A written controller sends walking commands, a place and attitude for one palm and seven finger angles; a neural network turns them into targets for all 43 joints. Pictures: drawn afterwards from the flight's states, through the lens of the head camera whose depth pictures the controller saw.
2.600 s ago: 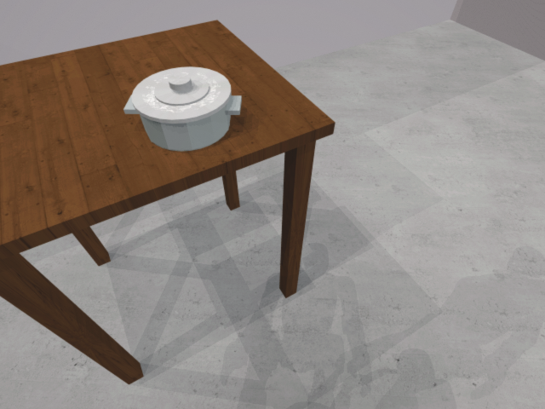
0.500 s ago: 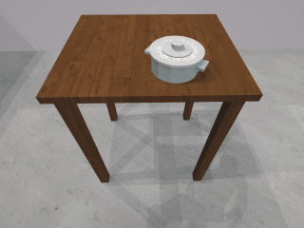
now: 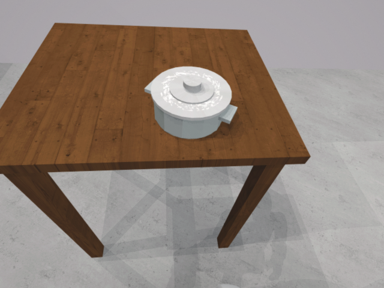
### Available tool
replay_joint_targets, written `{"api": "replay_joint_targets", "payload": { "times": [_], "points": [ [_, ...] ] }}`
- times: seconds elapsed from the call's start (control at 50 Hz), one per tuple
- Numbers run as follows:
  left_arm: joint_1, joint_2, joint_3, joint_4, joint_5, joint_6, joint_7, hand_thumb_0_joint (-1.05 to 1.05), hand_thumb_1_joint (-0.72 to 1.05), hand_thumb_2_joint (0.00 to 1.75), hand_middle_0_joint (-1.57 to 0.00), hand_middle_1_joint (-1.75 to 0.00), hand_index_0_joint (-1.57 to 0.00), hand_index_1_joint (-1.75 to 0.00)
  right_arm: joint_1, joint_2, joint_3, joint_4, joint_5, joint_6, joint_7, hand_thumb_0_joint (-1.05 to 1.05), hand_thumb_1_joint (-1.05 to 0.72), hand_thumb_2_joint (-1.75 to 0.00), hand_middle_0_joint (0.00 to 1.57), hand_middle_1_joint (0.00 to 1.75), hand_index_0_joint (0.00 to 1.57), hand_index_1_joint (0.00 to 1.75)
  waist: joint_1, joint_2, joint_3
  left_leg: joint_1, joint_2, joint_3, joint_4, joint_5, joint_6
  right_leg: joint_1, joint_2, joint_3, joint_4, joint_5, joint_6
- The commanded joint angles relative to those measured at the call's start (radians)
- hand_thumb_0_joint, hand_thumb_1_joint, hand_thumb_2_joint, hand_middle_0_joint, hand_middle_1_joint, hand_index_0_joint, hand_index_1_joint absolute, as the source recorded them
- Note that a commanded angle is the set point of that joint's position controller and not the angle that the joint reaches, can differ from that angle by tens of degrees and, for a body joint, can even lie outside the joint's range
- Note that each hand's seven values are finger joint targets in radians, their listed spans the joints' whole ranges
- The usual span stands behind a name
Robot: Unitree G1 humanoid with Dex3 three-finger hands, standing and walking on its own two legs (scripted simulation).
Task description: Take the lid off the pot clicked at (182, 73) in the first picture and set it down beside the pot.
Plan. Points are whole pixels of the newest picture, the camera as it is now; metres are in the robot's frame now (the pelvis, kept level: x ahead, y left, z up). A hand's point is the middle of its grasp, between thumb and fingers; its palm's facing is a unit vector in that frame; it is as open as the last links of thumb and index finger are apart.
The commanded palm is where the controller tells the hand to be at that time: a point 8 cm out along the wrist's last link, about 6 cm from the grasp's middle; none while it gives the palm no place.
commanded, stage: come to a stop and stand still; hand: left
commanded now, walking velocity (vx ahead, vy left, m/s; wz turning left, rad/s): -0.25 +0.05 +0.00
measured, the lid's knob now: (192, 82) +0.51 +0.03 +0.16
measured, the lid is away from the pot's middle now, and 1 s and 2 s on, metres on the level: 0.00 0.00 0.00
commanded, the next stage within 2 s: look again from close up in 1.34 s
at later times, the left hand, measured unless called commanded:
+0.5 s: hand out of the picture +0.06 +0.16 -0.16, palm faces +0.05 -0.96 -0.28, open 7.4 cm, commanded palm none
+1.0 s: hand out of the picture +0.00 +0.19 -0.17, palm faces +0.01 -0.98 -0.22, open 7.4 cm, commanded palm none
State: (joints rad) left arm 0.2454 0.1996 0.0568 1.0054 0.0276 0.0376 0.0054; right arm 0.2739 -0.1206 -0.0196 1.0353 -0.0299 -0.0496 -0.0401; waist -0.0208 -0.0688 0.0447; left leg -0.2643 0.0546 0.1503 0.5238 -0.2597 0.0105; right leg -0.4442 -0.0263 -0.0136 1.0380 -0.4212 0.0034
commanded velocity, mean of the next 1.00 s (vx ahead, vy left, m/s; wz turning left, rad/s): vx -0.04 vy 0.07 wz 0.00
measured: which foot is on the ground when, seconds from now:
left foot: down 0.00-0.16, up 0.18-0.58, down 0.60-1.00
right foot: up 0.00-0.14, down 0.16-0.60, up 0.62-0.92, down 0.94-1.00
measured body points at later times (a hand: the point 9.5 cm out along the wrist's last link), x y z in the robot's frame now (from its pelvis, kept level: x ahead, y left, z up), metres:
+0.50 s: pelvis +0.00 -0.05 +0.00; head +0.05 -0.05 +0.45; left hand +0.05 +0.21 -0.14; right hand +0.13 -0.31 -0.14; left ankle -0.02 +0.09 -0.68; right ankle +0.07 -0.18 -0.73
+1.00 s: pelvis -0.03 +0.00 +0.01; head +0.00 +0.01 +0.45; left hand +0.00 +0.24 -0.15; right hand +0.00 -0.23 -0.15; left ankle -0.02 +0.08 -0.73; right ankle -0.07 -0.12 -0.74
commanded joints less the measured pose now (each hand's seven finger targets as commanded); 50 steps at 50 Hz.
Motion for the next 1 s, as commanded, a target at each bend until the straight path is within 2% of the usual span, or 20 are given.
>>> {"api": "replay_joint_targets", "payload": {
  "times": [0.0,0.06,0.1,0.12,0.14,0.16,0.18,0.22,0.32,0.46,0.52,0.54,0.58,0.6,0.64,0.66,0.82,0.88,0.94,0.98],
  "points": [
    [0.071,0.000,-0.011,-0.045,-0.018,-0.015,0.009,0.00,0.90,0.90,-0.20,-0.30,-0.20,-0.30,-0.003,-0.176,-0.025,-0.030,0.007,0.007,-0.010,0.00,-0.90,-0.90,0.20,0.30,0.20,0.30,0.030,0.236,-0.060,0.092,0.213,-0.121,-0.165,0.726,0.120,0.073,-0.033,-0.032,-0.237,0.058,0.028],
    [0.055,0.032,-0.005,-0.065,-0.011,-0.023,0.017,0.00,0.90,0.90,-0.20,-0.30,-0.20,-0.30,0.006,-0.197,-0.053,-0.029,0.010,0.033,-0.001,0.00,-0.90,-0.90,0.20,0.30,0.20,0.30,0.021,0.259,-0.049,0.103,0.194,-0.116,-0.098,0.637,0.091,0.127,-0.017,-0.074,-0.401,0.162,0.028],
    [0.092,0.080,0.009,-0.067,-0.007,-0.033,0.019,0.00,0.90,0.90,-0.20,-0.30,-0.20,-0.30,-0.014,-0.192,-0.063,-0.043,0.011,0.050,0.006,0.00,-0.90,-0.90,0.20,0.30,0.20,0.30,0.052,0.163,-0.047,0.054,0.143,-0.104,-0.001,0.427,0.031,0.213,-0.040,-0.055,-0.549,0.355,0.026],
    [0.108,0.150,0.022,-0.069,0.003,-0.040,0.026,0.00,0.90,0.90,-0.20,-0.30,-0.20,-0.30,-0.011,-0.155,-0.065,-0.058,0.016,0.058,0.010,0.00,-0.90,-0.90,0.20,0.30,0.20,0.30,0.052,0.002,-0.070,-0.043,0.057,-0.052,0.116,0.158,-0.017,0.281,-0.154,0.093,-0.558,0.691,-0.007],
    [0.106,0.227,0.035,-0.077,0.006,-0.043,0.028,0.00,0.90,0.90,-0.20,-0.30,-0.20,-0.30,0.021,-0.115,-0.065,-0.074,0.021,0.074,0.017,0.00,-0.90,-0.90,0.20,0.30,0.20,0.30,0.044,-0.176,-0.094,-0.132,-0.052,-0.011,0.251,-0.239,-0.050,0.305,-0.342,0.260,-0.624,0.873,-0.106],
    [0.126,0.245,0.041,-0.083,0.003,-0.040,0.032,0.00,0.90,0.90,-0.20,-0.30,-0.20,-0.30,-0.022,-0.111,-0.068,-0.086,0.021,0.090,0.013,0.00,-0.90,-0.90,0.20,0.30,0.20,0.30,0.089,-0.204,-0.103,-0.151,-0.055,-0.100,0.414,-0.401,-0.039,0.278,-0.401,0.309,-0.655,0.899,-0.178],
    [0.106,0.241,0.043,-0.085,0.003,-0.037,0.038,0.00,0.90,0.90,-0.20,-0.30,-0.20,-0.30,-0.017,-0.122,-0.073,-0.087,0.019,0.098,0.009,0.00,-0.90,-0.90,0.20,0.30,0.20,0.30,0.075,-0.241,-0.131,-0.189,-0.069,-0.154,0.532,-0.407,-0.032,0.301,-0.395,0.328,-0.648,0.892,-0.212],
    [0.041,0.203,0.038,-0.109,-0.001,-0.030,0.049,0.00,0.90,0.90,-0.20,-0.30,-0.20,-0.30,-0.035,-0.154,-0.076,-0.078,0.016,0.102,0.015,0.00,-0.90,-0.90,0.20,0.30,0.20,0.30,0.057,-0.167,-0.109,-0.271,-0.065,-0.198,0.689,-0.303,-0.047,0.354,-0.333,0.254,-0.591,0.951,-0.212],
    [0.044,0.209,0.044,-0.132,0.003,-0.034,0.066,0.00,0.90,0.90,-0.20,-0.30,-0.20,-0.30,-0.125,-0.158,-0.068,-0.124,0.008,0.122,0.036,0.00,-0.90,-0.90,0.20,0.30,0.20,0.30,0.071,-0.092,-0.113,-0.286,-0.064,-0.209,0.682,-0.195,-0.068,0.330,-0.332,0.239,-0.624,0.770,-0.208],
    [0.010,0.244,0.043,-0.162,0.018,-0.019,0.044,0.00,0.90,0.90,-0.20,-0.30,-0.20,-0.30,-0.140,-0.153,-0.056,-0.156,0.023,0.099,0.051,0.00,-0.90,-0.90,0.20,0.30,0.20,0.30,0.062,-0.147,-0.090,-0.086,-0.084,-0.135,0.285,-0.197,-0.038,0.216,-0.269,0.249,-0.708,0.366,-0.174],
    [-0.033,0.239,0.039,-0.163,0.007,-0.006,0.035,0.00,0.90,0.90,-0.20,-0.30,-0.20,-0.30,-0.031,-0.153,-0.050,-0.123,0.026,0.080,0.044,0.00,-0.90,-0.90,0.20,0.30,0.20,0.30,0.004,-0.134,-0.096,0.132,-0.105,-0.093,-0.018,-0.033,-0.021,0.099,-0.208,0.203,-0.682,0.219,-0.102],
    [-0.029,0.213,0.032,-0.162,0.001,-0.002,0.032,0.00,0.90,0.90,-0.20,-0.30,-0.20,-0.30,-0.007,-0.172,-0.050,-0.119,0.026,0.071,0.040,0.00,-0.90,-0.90,0.20,0.30,0.20,0.30,-0.009,-0.066,-0.096,0.195,-0.074,-0.120,-0.120,-0.013,-0.013,0.054,-0.165,0.165,-0.626,0.143,-0.066],
    [0.005,0.113,0.009,-0.179,-0.005,0.008,0.025,0.00,0.90,0.90,-0.20,-0.30,-0.20,-0.30,-0.056,-0.307,-0.071,-0.170,0.009,0.070,0.036,0.00,-0.90,-0.90,0.20,0.30,0.20,0.30,-0.007,0.347,-0.033,0.086,0.261,-0.512,-0.327,-0.143,0.113,-0.108,0.022,-0.030,-0.288,-0.126,0.028],
    [-0.037,0.124,0.006,-0.167,-0.002,0.014,0.032,0.00,0.90,0.90,-0.20,-0.30,-0.20,-0.30,-0.109,-0.303,-0.063,-0.178,0.006,0.069,0.028,0.00,-0.90,-0.90,0.20,0.30,0.20,0.30,-0.010,0.361,0.008,-0.074,0.268,-0.550,-0.363,-0.137,0.168,-0.057,0.003,0.049,-0.187,-0.130,0.030],
    [0.014,0.138,0.015,-0.108,0.001,0.012,0.021,0.00,0.90,0.90,-0.20,-0.30,-0.20,-0.30,-0.193,-0.223,-0.034,-0.173,0.005,0.064,0.017,0.00,-0.90,-0.90,0.20,0.30,0.20,0.30,0.059,0.274,0.035,-0.085,0.162,-0.405,-0.328,-0.055,0.145,-0.012,0.006,0.064,-0.072,-0.012,0.019],
    [0.041,0.132,0.011,-0.084,0.000,0.009,0.017,0.00,0.90,0.90,-0.20,-0.30,-0.20,-0.30,-0.193,-0.217,-0.030,-0.169,0.009,0.059,0.015,0.00,-0.90,-0.90,0.20,0.30,0.20,0.30,0.063,0.243,0.015,-0.040,0.133,-0.350,-0.303,0.037,0.136,-0.007,0.009,0.050,-0.055,0.013,0.020],
    [0.008,0.071,-0.026,-0.051,-0.017,-0.015,0.027,0.00,0.90,0.90,-0.20,-0.30,-0.20,-0.30,-0.014,-0.196,-0.027,-0.060,0.012,0.041,0.001,0.00,-0.90,-0.90,0.20,0.30,0.20,0.30,0.008,0.163,-0.055,0.209,0.169,-0.375,-0.227,0.491,0.168,0.110,-0.016,0.011,-0.405,-0.018,0.019],
    [0.073,0.082,-0.026,-0.002,-0.020,-0.032,0.034,0.00,0.90,0.90,-0.20,-0.30,-0.20,-0.30,-0.012,-0.170,-0.020,-0.032,0.026,0.033,0.001,0.00,-0.90,-0.90,0.20,0.30,0.20,0.30,0.036,0.117,-0.077,0.140,0.114,-0.347,-0.166,0.426,0.109,0.298,-0.028,0.029,-0.673,0.200,0.009],
    [0.082,0.115,-0.026,0.018,-0.018,-0.046,0.040,0.00,0.90,0.90,-0.20,-0.30,-0.20,-0.30,-0.023,-0.131,-0.012,-0.020,0.031,0.027,0.012,0.00,-0.90,-0.90,0.20,0.30,0.20,0.30,0.019,0.065,-0.055,0.089,0.003,-0.254,-0.145,0.233,0.022,0.308,-0.143,0.133,-0.665,0.463,-0.052],
    [0.064,0.103,-0.025,0.021,-0.020,-0.052,0.039,0.00,0.90,0.90,-0.20,-0.30,-0.20,-0.30,-0.022,-0.139,-0.016,0.002,0.025,0.033,0.012,0.00,-0.90,-0.90,0.20,0.30,0.20,0.30,0.021,-0.081,-0.079,0.116,0.010,-0.231,-0.130,0.241,0.019,0.311,-0.115,0.125,-0.665,0.478,-0.050]
  ]
}}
